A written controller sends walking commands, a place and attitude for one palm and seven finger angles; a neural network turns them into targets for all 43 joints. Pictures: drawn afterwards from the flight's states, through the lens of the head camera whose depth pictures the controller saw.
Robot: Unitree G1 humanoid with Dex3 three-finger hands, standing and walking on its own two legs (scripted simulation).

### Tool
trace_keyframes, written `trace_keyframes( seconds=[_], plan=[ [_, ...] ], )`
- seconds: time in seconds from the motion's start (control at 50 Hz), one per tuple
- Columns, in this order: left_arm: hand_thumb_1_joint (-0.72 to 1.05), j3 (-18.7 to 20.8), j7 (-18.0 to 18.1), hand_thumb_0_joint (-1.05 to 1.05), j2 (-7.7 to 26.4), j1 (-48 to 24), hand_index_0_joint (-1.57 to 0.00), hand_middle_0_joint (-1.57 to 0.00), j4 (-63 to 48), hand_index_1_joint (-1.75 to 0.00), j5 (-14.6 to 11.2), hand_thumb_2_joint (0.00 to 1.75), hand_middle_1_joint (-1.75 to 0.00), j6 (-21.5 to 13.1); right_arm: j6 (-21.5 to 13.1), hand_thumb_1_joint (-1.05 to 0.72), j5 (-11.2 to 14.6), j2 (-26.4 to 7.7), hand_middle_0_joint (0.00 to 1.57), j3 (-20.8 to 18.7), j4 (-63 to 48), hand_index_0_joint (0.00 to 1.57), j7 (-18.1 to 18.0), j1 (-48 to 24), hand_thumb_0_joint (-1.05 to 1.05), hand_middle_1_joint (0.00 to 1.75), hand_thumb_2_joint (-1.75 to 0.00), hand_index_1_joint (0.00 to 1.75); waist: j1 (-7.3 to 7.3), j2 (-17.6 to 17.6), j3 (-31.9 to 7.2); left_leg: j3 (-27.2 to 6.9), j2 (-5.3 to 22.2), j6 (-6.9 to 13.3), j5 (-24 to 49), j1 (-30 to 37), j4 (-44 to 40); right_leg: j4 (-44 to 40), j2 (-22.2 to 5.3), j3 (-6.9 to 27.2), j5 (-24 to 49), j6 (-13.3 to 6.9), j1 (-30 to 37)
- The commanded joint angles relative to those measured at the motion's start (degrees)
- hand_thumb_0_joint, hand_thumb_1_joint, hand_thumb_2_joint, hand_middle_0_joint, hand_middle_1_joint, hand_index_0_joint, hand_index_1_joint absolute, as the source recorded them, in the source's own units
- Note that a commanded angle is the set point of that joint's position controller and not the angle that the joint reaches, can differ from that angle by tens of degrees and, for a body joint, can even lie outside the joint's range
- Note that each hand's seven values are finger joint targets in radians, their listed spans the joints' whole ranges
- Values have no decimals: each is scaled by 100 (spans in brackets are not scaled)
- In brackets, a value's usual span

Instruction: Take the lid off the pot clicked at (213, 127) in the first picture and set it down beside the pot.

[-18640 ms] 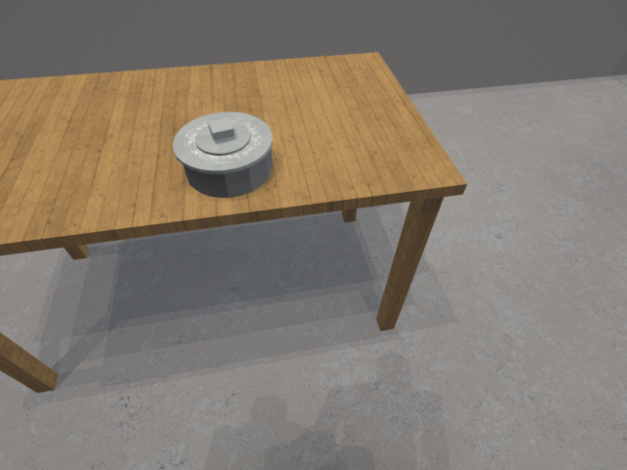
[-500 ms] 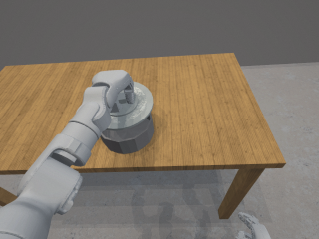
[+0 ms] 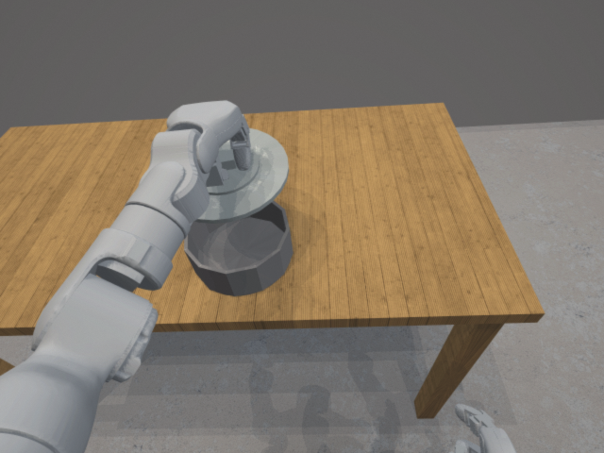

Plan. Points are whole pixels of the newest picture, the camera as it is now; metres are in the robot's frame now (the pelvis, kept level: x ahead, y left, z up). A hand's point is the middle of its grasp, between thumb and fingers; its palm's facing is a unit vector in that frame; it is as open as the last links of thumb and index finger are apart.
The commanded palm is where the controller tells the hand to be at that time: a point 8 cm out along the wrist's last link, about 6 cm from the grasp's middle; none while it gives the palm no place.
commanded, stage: lift the lid straight up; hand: left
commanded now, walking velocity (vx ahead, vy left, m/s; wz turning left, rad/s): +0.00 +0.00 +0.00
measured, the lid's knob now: (220, 157) +0.49 +0.12 +0.15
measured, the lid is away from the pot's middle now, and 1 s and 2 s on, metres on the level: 0.02 0.07 0.19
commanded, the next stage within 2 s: move the lid sideways beside the pot in 0.42 s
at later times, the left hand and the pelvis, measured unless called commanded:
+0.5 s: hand (203, 154) +0.45 +0.13 +0.19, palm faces -0.23 -0.03 -0.97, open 5.6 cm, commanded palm +0.43 +0.13 +0.27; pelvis +0.00 +0.01 +0.00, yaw +0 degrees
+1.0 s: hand (157, 161) +0.43 +0.18 +0.19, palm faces -0.24 -0.03 -0.97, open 5.6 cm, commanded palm +0.42 +0.19 +0.27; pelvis -0.01 +0.01 +0.00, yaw +1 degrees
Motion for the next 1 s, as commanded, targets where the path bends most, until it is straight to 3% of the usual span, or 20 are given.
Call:
trace_keyframes(
  seconds=[0.0, 0.04, 0.1, 0.14, 0.2, 0.3, 0.34, 0.4, 0.46, 0.5, 0.52, 0.56, 0.6, 0.64, 0.68, 0.7, 0.74, 0.86, 0.92, 0.98],
  plan=[
    [63, 782, 306, 0, 1543, -3671, -106, -78, -1443, -110, 309, 105, -100, 40, -227, -90, -3, -548, 20, -183, -845, 20, -12, -642, 0, 30, -90, 30, 73, -563, -2551, -231, -83, 287, 1731, 1518, 46, -149, 99, 33, 2567, -192, 489],
    [63, 441, 231, 0, 1146, -3873, -106, -78, -1666, -110, 240, 105, -100, 15, -246, -90, 12, -531, 20, -210, -876, 20, 19, -629, 0, 30, -90, 30, -31, -481, -2568, -251, -75, 283, 1878, 1633, 98, -165, 111, -10, 2582, -205, 350],
    [63, 677, 197, 0, 1415, -3880, -106, -78, -1556, -110, 257, 105, -100, 106, -236, -90, 6, -554, 20, -207, -826, 20, 38, -628, 0, 30, -90, 30, 20, -532, -2483, -280, -55, 268, 1829, 1665, 66, -168, 134, -28, 2486, -208, 316],
    [63, 538, 131, 0, 1227, -3982, -106, -78, -1523, -110, 149, 105, -100, 115, -228, -90, 14, -573, 20, -190, -843, 20, 33, -619, 0, 30, -90, 30, -27, -629, -2443, -298, -84, 276, 1765, 1592, 40, -196, 128, -51, 2448, -212, 295],
    [63, 846, 125, 0, 1656, -4139, -106, -78, -1663, -110, 242, 105, -100, 84, -311, -90, -16, -553, 20, -191, -846, 20, 24, -649, 0, 30, -90, 30, 63, -609, -2705, -318, -74, 281, 1859, 1750, 57, -168, 126, -2, 2543, -204, 450],
    [63, 615, 5, 0, 1294, -3659, -106, -78, -738, -110, 299, 105, -100, 260, -153, -90, 5, -583, 20, -142, -758, 20, 29, -657, 0, 30, -90, 30, 45, -985, -1944, -219, -64, 247, 1394, 1220, -76, -257, 107, -67, 2222, -185, 221],
    [63, 559, -34, 0, 1203, -3668, -106, -78, -793, -110, 244, 105, -100, 230, -141, -90, -9, -603, 20, -153, -830, 20, 21, -666, 0, 30, -90, 30, 34, -911, -2015, -256, -84, 259, 1367, 1226, -77, -274, 87, -65, 2121, -211, 231],
    [63, 637, -59, 0, 1420, -4144, -106, -78, -1573, -110, 353, 105, -100, 49, -237, -90, -42, -532, 20, -172, -956, 20, 4, -681, 0, 30, -90, 30, 54, -502, -2743, -284, -88, 280, 1734, 1726, 8, -209, 88, 9, 2387, -210, 448],
    [63, 800, -37, 0, 1647, -4206, -106, -78, -2055, -110, 307, 105, -100, -130, -295, -90, -50, -522, 20, -206, -998, 20, 25, -619, 0, 30, -90, 30, 55, -403, -3029, -345, -45, 283, 2144, 1949, 81, -190, 108, 23, 2614, -210, 566],
    [63, 702, -26, 0, 1455, -3932, -106, -78, -1506, -110, 263, 105, -100, -65, -278, -90, -25, -527, 20, -207, -899, 20, 18, -587, 0, 30, -90, 30, 19, -650, -2520, -314, -46, 285, 1836, 1733, 30, -257, 142, -35, 2372, -205, 330],
    [63, 897, 2, 0, 1694, -3983, -106, -78, -1391, -110, 264, 105, -100, -30, -241, -90, -8, -580, 20, -188, -821, 20, 12, -528, 0, 30, -90, 30, 35, -724, -2320, -299, -28, 263, 1654, 1567, -51, -276, 143, -60, 2274, -204, 321],
    [63, 1221, 61, 0, 2055, -3887, -106, -78, -1457, -110, 253, 105, -100, -66, -258, -90, -26, -606, 20, -175, -856, 20, -14, -559, 0, 30, -90, 30, 122, -698, -2392, -267, -42, 273, 1593, 1469, -93, -266, 108, -22, 2303, -210, 510],
    [63, 1266, 80, 0, 2123, -3678, -106, -78, -1201, -110, 336, 105, -100, -52, -255, -90, -35, -601, 20, -155, -853, 20, -37, -610, 0, 30, -90, 30, 177, -742, -2256, -271, -44, 271, 1557, 1367, -114, -269, 99, -26, 2255, -216, 502],
    [63, 906, 42, 0, 1670, -3396, -106, -78, -1055, -110, 339, 105, -100, -33, -210, -90, -7, -599, 20, -176, -901, 20, -28, -648, 0, 30, -90, 30, 118, -700, -2095, -257, -45, 265, 1486, 1292, -120, -330, 91, -51, 2090, -230, 363],
    [63, 870, 18, 0, 1769, -3675, -106, -78, -1353, -110, 429, 105, -100, -21, -191, -90, 12, -605, 20, -178, -926, 20, -8, -689, 0, 30, -90, 30, 119, -496, -2184, -270, -17, 237, 1318, 1427, -140, -318, 109, -48, 1856, -225, 275],
    [63, 892, -1, 0, 1777, -3546, -106, -78, -1148, -110, 426, 105, -100, 8, -190, -90, 10, -601, 20, -191, -928, 20, -21, -673, 0, 30, -90, 30, 105, -613, -2102, -284, -26, 253, 1217, 1398, -137, -337, 120, -53, 1745, -223, 231],
    [63, 831, -99, 0, 1761, -3641, -106, -78, -1334, -110, 307, 105, -100, -67, -200, -90, 18, -647, 20, -201, -974, 20, -39, -630, 0, 30, -90, 30, 37, -527, -2256, -290, -52, 275, 1239, 1461, -115, -369, 103, -41, 1787, -225, 277],
    [63, 1198, -202, 0, 2415, -4083, -106, -78, -1878, -110, 280, 105, -100, -429, -344, -90, 18, -640, 20, -214, -964, 20, -155, -474, 0, 30, -90, 30, -15, -414, -2656, -342, -37, 310, 1406, 1818, -69, -386, 123, 6, 1946, -190, 377],
    [63, 991, -246, 0, 2109, -3713, -106, -78, -1363, -110, 260, 105, -100, -473, -342, -90, 39, -652, 20, -222, -873, 20, -158, -401, 0, 30, -90, 30, -48, -444, -2062, -338, -29, 295, 1235, 1673, -101, -454, 152, -78, 1675, -206, 0],
    [63, 1292, -263, 0, 2502, -3598, -106, -78, -1114, -110, 297, 105, -100, -501, -263, -90, 37, -728, 20, -203, -864, 20, -137, -394, 0, 30, -90, 30, 30, -502, -1950, -317, -41, 282, 1101, 1408, -162, -449, 129, -71, 1645, -222, 157]
  ],
)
